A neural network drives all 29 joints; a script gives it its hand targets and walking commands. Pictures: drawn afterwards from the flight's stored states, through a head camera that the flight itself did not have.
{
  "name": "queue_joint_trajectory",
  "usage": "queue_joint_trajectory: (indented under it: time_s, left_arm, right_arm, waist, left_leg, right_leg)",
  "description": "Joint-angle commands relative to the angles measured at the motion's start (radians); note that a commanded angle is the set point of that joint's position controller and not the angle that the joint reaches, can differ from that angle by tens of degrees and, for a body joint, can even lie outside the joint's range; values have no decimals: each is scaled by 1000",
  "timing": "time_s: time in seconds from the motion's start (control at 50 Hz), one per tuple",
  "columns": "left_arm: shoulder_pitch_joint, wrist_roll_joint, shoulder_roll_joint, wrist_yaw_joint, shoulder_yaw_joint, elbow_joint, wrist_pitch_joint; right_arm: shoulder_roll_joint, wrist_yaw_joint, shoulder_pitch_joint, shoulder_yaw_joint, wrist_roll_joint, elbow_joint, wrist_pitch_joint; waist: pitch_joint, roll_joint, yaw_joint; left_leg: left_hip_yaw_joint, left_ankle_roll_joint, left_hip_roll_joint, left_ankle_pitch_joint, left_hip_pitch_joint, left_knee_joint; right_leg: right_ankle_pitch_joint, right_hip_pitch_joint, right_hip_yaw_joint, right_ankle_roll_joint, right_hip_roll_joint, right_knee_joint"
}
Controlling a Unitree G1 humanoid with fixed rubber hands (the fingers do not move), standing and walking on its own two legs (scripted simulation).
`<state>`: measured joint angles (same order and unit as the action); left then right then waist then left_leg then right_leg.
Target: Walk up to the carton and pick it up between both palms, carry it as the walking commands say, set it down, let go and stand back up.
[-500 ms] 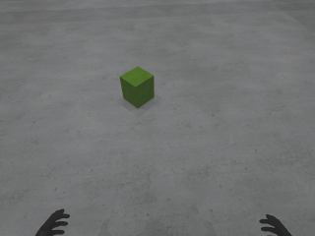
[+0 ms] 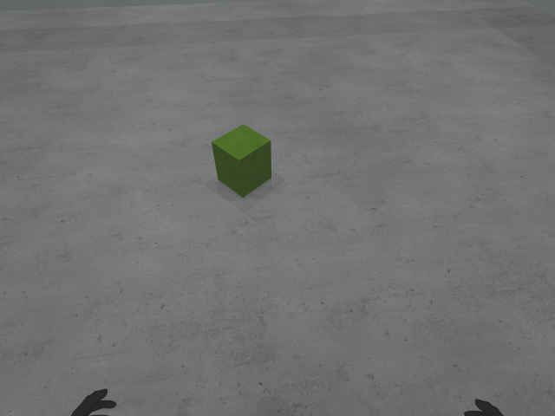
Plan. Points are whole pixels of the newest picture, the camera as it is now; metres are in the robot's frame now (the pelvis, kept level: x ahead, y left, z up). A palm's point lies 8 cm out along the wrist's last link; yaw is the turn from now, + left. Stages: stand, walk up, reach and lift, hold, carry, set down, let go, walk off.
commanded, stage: stand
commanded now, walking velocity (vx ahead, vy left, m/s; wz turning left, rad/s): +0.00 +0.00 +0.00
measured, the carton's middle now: (243, 160) +1.39 +0.23 -0.65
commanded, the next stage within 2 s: walk up in 0.32 s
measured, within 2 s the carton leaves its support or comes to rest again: neither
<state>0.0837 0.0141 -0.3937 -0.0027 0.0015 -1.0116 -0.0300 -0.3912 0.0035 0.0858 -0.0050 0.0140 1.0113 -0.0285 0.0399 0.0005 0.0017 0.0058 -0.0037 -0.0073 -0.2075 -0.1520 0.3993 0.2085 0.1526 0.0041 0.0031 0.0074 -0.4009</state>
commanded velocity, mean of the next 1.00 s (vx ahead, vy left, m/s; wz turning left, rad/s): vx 0.00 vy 0.00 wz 0.00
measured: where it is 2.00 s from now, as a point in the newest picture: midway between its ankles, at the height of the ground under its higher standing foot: (257, 328)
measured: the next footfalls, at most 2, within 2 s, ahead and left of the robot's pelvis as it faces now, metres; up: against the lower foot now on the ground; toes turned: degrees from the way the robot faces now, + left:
left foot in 0.78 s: +0.14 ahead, +0.18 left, +0.00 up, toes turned +10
right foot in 1.14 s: +0.36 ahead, -0.06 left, +0.00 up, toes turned +1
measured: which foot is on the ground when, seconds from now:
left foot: down 0.00-0.58, up 0.60-0.76, down 0.78-1.00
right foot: down 0.00-0.78, up 0.80-1.00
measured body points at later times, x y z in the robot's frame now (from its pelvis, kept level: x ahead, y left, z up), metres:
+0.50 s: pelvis +0.00 +0.00 +0.00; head +0.01 +0.00 +0.45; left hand +0.11 +0.32 -0.11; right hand +0.11 -0.32 -0.11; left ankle +0.01 +0.12 -0.74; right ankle +0.01 -0.12 -0.74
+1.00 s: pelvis +0.12 +0.06 -0.01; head +0.12 +0.07 +0.44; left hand +0.20 +0.41 -0.10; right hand +0.23 -0.28 -0.08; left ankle +0.10 +0.17 -0.74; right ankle +0.21 -0.07 -0.71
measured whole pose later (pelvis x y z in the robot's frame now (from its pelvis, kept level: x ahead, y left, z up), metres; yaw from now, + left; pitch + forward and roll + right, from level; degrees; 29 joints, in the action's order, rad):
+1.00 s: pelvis +0.12 +0.06 -0.01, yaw +6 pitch -1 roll +1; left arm 0.25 0.02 -0.49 -0.09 -0.07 -0.83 -0.06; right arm -0.48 0.06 0.32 -0.08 0.02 0.80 -0.10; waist 0.01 0.05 -0.03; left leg 0.07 0.04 0.00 -0.27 -0.17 0.46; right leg 0.30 0.49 0.02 0.00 0.09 -0.83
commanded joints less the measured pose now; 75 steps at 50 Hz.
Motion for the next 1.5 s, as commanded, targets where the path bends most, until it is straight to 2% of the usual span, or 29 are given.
queue_joint_trajectory:
  time_s: [0.0,0.48,0.5,0.52,0.56,0.58,0.6,0.62,0.66,0.7,0.74,0.76,0.78,0.8,0.82,0.84,0.86,0.9,0.94,1.06,1.12,1.14,1.16,1.18,1.2,1.24,1.28,1.42,1.48]
  left_arm:
    - [-47,0,-171,4,-31,33,-9]
    - [-40,-1,-175,7,-31,-5,-1]
    - [26,16,-297,-22,-111,68,-23]
    - [50,22,-300,-33,-116,75,-29]
    - [125,22,-292,-38,-133,99,-42]
    - [162,28,-326,-34,-147,100,-52]
    - [170,35,-339,-34,-152,114,-60]
    - [128,33,-337,-38,-154,139,-64]
    - [61,31,-348,-42,-158,181,-66]
    - [45,32,-334,-53,-141,202,-61]
    - [43,28,-311,-61,-127,211,-49]
    - [77,31,-278,-62,-115,217,-46]
    - [66,22,-220,-62,-95,251,-45]
    - [8,16,-216,-54,-92,286,-43]
    - [4,7,-294,-51,-104,278,-40]
    - [56,-4,-305,-58,-106,258,-45]
    - [111,-1,-301,-63,-108,242,-48]
    - [165,2,-286,-75,-112,226,-48]
    - [132,4,-268,-91,-116,245,-42]
    - [58,4,-235,-105,-128,280,-53]
    - [159,7,-243,-88,-146,255,-60]
    - [287,12,-277,-73,-166,226,-68]
    - [370,17,-377,-59,-192,243,-76]
    - [345,-6,-416,-51,-185,265,-81]
    - [279,-18,-386,-50,-176,287,-79]
    - [203,-16,-327,-45,-160,305,-80]
    - [177,-4,-294,-50,-148,320,-82]
    - [187,3,-333,-65,-143,352,-81]
    - [191,3,-316,-64,-126,346,-72]
  right_arm:
    - [-170,-5,-45,-32,-1,-33,-10]
    - [-177,-8,-37,-31,-2,4,-3]
    - [-279,28,52,-83,25,-60,-11]
    - [-267,45,4,-88,27,-81,-14]
    - [-216,60,-70,-92,25,-150,-18]
    - [-196,63,-110,-95,23,-180,-20]
    - [-207,64,-117,-100,29,-201,-22]
    - [-230,75,-67,-107,19,-198,-24]
    - [-241,99,14,-117,8,-201,-30]
    - [-230,112,28,-125,13,-200,-34]
    - [-227,104,130,-136,13,-176,-40]
    - [-270,90,236,-153,15,-150,-45]
    - [-353,73,371,-172,21,-138,-52]
    - [-444,61,408,-187,19,-162,-64]
    - [-412,54,296,-174,-13,-199,-66]
    - [-371,50,219,-153,-22,-224,-65]
    - [-341,48,177,-142,-20,-248,-69]
    - [-326,49,179,-132,-7,-264,-77]
    - [-336,54,212,-130,2,-267,-83]
    - [-344,55,211,-128,-1,-293,-80]
    - [-308,49,227,-112,-5,-298,-70]
    - [-262,47,247,-96,-2,-306,-69]
    - [-214,45,253,-78,-13,-346,-74]
    - [-273,32,243,-84,-22,-330,-70]
    - [-310,32,226,-95,-27,-313,-66]
    - [-295,43,242,-100,-15,-299,-68]
    - [-277,64,281,-99,3,-268,-61]
    - [-236,96,136,-107,2,-309,-57]
    - [-253,87,199,-126,4,-282,-69]
  waist:
    - [-54,-1,0]
    - [-54,-1,-1]
    - [-165,-30,-1]
    - [-74,-26,20]
    - [39,45,72]
    - [63,174,102]
    - [84,149,107]
    - [63,90,66]
    - [17,134,17]
    - [29,146,4]
    - [9,63,-46]
    - [-46,-42,-83]
    - [-80,-264,-145]
    - [-72,-308,-173]
    - [-18,-75,-116]
    - [12,-27,-57]
    - [39,-44,-24]
    - [32,-115,-23]
    - [41,-155,-35]
    - [31,-127,-35]
    - [-7,-49,28]
    - [-76,69,83]
    - [-153,300,129]
    - [-148,179,114]
    - [-82,59,85]
    - [9,78,35]
    - [19,135,7]
    - [24,147,25]
    - [10,74,-24]
  left_leg:
    - [-96,34,-110,87,7,-81]
    - [-95,30,-117,115,26,-105]
    - [-133,110,-86,-427,-39,-40]
    - [-179,131,-112,-516,-177,-1]
    - [-94,84,-51,-337,-441,150]
    - [-13,57,-10,-205,-552,337]
    - [-85,47,-69,-247,-618,459]
    - [-122,34,-96,-217,-578,471]
    - [-82,15,-129,-214,-427,370]
    - [13,11,-83,-213,-265,245]
    - [110,3,-4,-66,-2,105]
    - [105,17,25,-93,198,103]
    - [-219,103,-144,-376,338,-65]
    - [-710,256,-388,-696,290,-248]
    - [-667,297,-408,-692,184,-241]
    - [-565,274,-373,-607,111,-218]
    - [-451,252,-332,-505,62,-213]
    - [-284,222,-270,-320,-42,-213]
    - [-226,229,-259,-284,-84,-225]
    - [-116,208,-230,-172,-109,-161]
    - [-55,170,-196,39,-188,73]
    - [3,139,-131,137,-263,343]
    - [79,63,-1,-75,-515,708]
    - [-86,67,14,-291,-592,820]
    - [-150,67,-40,-213,-583,828]
    - [-116,36,-104,-128,-562,698]
    - [-51,2,-93,-105,-449,566]
    - [59,3,-76,32,-255,242]
    - [87,26,-25,19,-66,155]
  right_leg:
    - [-85,-4,-98,-38,111,84]
    - [-111,-25,-97,-33,118,108]
    - [347,-81,-68,-75,77,16]
    - [461,-39,-122,-109,111,-18]
    - [517,-134,-244,-179,209,84]
    - [563,-186,-389,-240,336,217]
    - [534,-161,-479,-293,433,285]
    - [491,-143,-432,-290,422,278]
    - [444,-56,-266,-243,357,270]
    - [372,64,-125,-208,285,215]
    - [390,223,-4,-161,200,65]
    - [384,329,55,-137,147,-113]
    - [394,519,160,-88,25,-453]
    - [379,661,1,-56,-26,-714]
    - [253,668,-140,-50,54,-765]
    - [187,639,-125,-42,77,-742]
    - [154,606,-108,-28,115,-683]
    - [122,462,-43,-3,119,-541]
    - [93,401,-7,6,112,-440]
    - [-20,224,60,-15,66,-200]
    - [13,-24,93,-47,0,-113]
    - [89,-206,36,-78,17,-75]
    - [382,-332,-480,-196,352,96]
    - [427,-284,-656,-257,451,162]
    - [413,-186,-538,-271,417,153]
    - [306,-45,-321,-232,336,175]
    - [126,55,-154,-217,264,170]
    - [272,161,-65,-213,254,178]
    - [242,213,-33,-179,229,40]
